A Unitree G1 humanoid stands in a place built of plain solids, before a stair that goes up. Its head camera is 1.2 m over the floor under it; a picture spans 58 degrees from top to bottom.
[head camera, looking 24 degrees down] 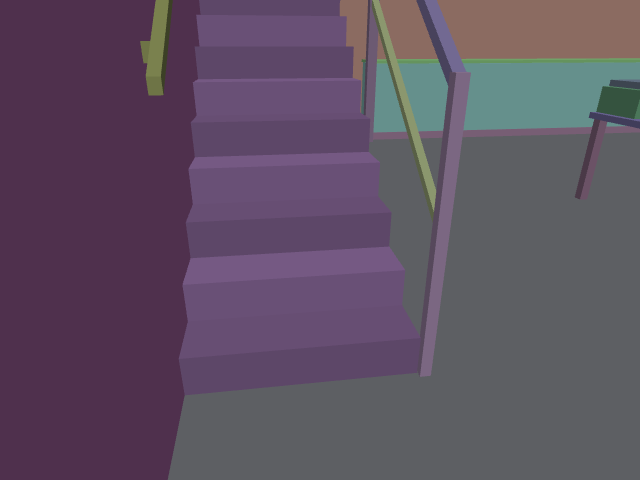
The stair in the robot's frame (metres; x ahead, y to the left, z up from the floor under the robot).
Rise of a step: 0.17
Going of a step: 0.24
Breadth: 0.91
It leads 8 degrees to the left of straight ahead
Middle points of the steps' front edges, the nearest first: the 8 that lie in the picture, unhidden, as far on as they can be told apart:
1.31 0.06 0.17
1.55 0.09 0.34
1.78 0.12 0.52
2.02 0.16 0.69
2.25 0.19 0.86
2.49 0.22 1.03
2.72 0.25 1.20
2.96 0.28 1.38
